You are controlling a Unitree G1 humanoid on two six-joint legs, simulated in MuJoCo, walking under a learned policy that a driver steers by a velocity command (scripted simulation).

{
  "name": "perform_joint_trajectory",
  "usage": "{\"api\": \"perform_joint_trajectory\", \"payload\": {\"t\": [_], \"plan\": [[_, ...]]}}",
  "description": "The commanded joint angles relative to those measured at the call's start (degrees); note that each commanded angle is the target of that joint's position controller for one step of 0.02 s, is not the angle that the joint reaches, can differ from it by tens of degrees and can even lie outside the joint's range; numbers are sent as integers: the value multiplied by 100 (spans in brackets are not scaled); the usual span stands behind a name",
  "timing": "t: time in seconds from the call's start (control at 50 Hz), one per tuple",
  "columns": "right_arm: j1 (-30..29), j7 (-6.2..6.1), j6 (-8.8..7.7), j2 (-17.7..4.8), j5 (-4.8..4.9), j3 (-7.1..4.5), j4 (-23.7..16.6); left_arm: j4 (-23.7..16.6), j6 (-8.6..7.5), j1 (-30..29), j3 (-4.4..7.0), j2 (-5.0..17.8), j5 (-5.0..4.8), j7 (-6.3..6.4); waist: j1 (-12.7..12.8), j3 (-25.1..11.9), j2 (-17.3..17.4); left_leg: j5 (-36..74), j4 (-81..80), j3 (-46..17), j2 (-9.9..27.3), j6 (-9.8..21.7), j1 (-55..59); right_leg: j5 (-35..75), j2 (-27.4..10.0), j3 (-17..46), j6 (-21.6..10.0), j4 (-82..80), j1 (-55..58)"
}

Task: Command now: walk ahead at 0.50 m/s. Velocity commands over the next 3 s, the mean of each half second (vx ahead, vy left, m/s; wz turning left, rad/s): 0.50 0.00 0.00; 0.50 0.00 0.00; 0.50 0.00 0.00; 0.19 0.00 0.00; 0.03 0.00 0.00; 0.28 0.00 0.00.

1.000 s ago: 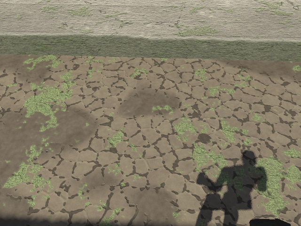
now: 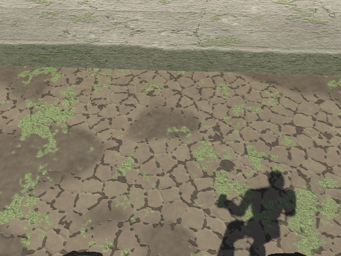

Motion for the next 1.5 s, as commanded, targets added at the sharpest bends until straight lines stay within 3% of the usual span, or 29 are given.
{"api": "perform_joint_trajectory", "payload": {"t": [0.02,0.04,0.06,0.2,0.48,0.5,0.56,0.64,0.66,0.72,0.76,0.8,0.84,0.9,0.92,0.96,1.02,1.06,1.12,1.16,1.22,1.26,1.28,1.34,1.36,1.4,1.44,1.48,1.5], "plan": [[-596,44,-147,-253,-5,-33,-601,-565,-107,-500,55,289,8,-10,35,-887,0,2521,-294,-203,427,83,-216,2516,-400,303,-35,-140,596],[-398,-34,-135,-288,82,-33,-520,-487,-170,-292,53,254,22,-8,141,-1142,-20,1592,-552,-481,452,120,-142,1211,-286,204,-14,-258,726],[-606,-40,-106,-330,101,-30,-581,-522,-189,-370,17,217,20,-23,181,-703,82,1364,-646,-551,479,136,-339,883,-252,207,2,-345,472],[-629,51,-157,-351,65,8,-717,-656,-308,-451,-98,142,37,-130,149,-237,161,452,-839,-692,428,37,-558,443,-284,301,10,-485,-58],[-507,-41,-97,-238,28,14,-732,-524,-339,-20,-33,279,26,-16,74,-489,85,1261,-526,-447,389,139,-359,1270,-325,379,-100,-353,296],[-696,38,-129,-215,-39,24,-839,-628,-274,-237,-26,351,-18,-22,-25,-252,56,2186,-257,-223,413,131,-431,2478,-447,483,-88,-257,109],[-420,45,-205,-203,-61,12,-724,-594,-227,-142,19,350,35,9,-35,-835,-7,2544,-152,-175,417,125,-213,2854,-445,434,-84,-89,451],[-497,38,-209,-175,-13,23,-721,-614,-176,-237,28,279,53,14,13,-919,64,2734,-162,-198,474,143,-210,2531,-370,336,-19,-20,479],[-295,-48,-184,-214,85,16,-619,-517,-228,-2,32,235,64,18,136,-1230,96,1887,-404,-460,480,163,-114,1309,-253,226,-4,-117,689],[-776,39,-135,-200,29,44,-844,-659,-181,-423,-7,259,9,-22,55,-280,148,2393,-309,-289,510,170,-513,2029,-353,355,13,-156,136],[-247,-11,-165,-213,55,34,-652,-532,-225,-101,20,231,55,-9,108,-974,64,1554,-508,-496,485,167,-315,1160,-275,283,-10,-143,579],[-700,53,-176,-216,12,45,-852,-666,-202,-464,-15,236,6,-15,35,-312,94,2265,-339,-294,496,165,-530,2049,-379,392,5,-176,152],[-220,-8,-186,-215,57,39,-671,-535,-244,-167,23,227,45,0,91,-958,8,1505,-534,-500,495,165,-319,1111,-268,295,-10,-149,565],[-471,-28,-140,-231,75,38,-763,-542,-273,-266,-16,182,41,-14,112,-474,110,1310,-637,-568,513,191,-476,895,-252,311,-7,-255,304],[-676,58,-159,-191,12,62,-898,-667,-218,-526,-20,236,-13,-23,0,-197,75,2180,-383,-289,501,160,-578,1991,-368,408,12,-184,74],[-168,-2,-195,-191,38,48,-695,-513,-264,-152,8,204,46,-2,65,-988,24,1453,-539,-476,479,166,-284,1156,-284,327,-13,-161,560],[-666,54,-181,-175,3,64,-908,-644,-231,-504,-21,230,-2,-14,-5,-265,68,2238,-366,-280,504,172,-499,2044,-370,417,8,-188,91],[-169,-6,-193,-183,44,51,-707,-499,-262,-140,5,199,48,3,62,-989,53,1512,-527,-463,486,172,-266,1163,-273,321,-4,-151,545],[-657,52,-181,-167,3,66,-916,-628,-229,-475,-21,230,5,-13,-4,-279,88,2273,-359,-274,509,181,-478,2047,-362,411,17,-178,87],[-158,-8,-195,-182,47,51,-714,-483,-260,-111,5,203,53,6,64,-997,70,1548,-519,-459,493,180,-253,1170,-267,320,3,-142,542],[-647,51,-183,-166,5,67,-923,-616,-226,-456,-21,234,9,-10,-1,-277,89,2296,-355,-273,516,188,-477,2053,-357,408,22,-168,86],[-385,80,-223,-137,-46,66,-843,-594,-197,-370,3,239,42,-7,-47,-680,39,2416,-280,-215,497,169,-358,2289,-381,421,13,-66,295],[-123,-11,-219,-181,55,51,-709,-475,-257,-80,7,194,59,13,75,-1105,70,1608,-505,-456,503,184,-205,1172,-262,313,18,-128,585],[-417,-33,-152,-206,85,49,-803,-484,-272,-211,-20,180,53,-1,107,-490,154,1422,-628,-556,547,223,-435,898,-229,307,21,-220,280],[-633,54,-171,-161,16,74,-941,-616,-214,-469,-23,230,9,-12,1,-213,104,2278,-376,-277,527,191,-542,1997,-343,398,42,-151,57],[-115,-4,-207,-174,47,57,-729,-462,-256,-91,3,200,58,7,66,-999,70,1561,-525,-461,507,193,-264,1168,-261,329,14,-123,546],[-599,54,-210,-160,2,72,-930,-602,-221,-445,-25,210,22,-1,4,-332,90,2316,-354,-270,522,196,-481,2060,-356,406,38,-148,115],[-124,-8,-213,-176,60,58,-735,-463,-252,-122,9,204,56,15,69,-987,60,1613,-526,-465,525,197,-269,1135,-244,316,23,-109,538],[-237,-24,-190,-189,83,65,-751,-463,-257,-115,-27,150,59,7,114,-672,147,1444,-633,-537,551,219,-391,900,-235,322,31,-217,380]]}}
Next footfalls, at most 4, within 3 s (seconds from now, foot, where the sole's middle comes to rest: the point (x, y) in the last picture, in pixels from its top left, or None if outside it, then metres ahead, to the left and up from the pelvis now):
none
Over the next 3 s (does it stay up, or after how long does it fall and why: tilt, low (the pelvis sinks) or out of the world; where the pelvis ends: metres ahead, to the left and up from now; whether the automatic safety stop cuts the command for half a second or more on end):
stays up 0.01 0.00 0.01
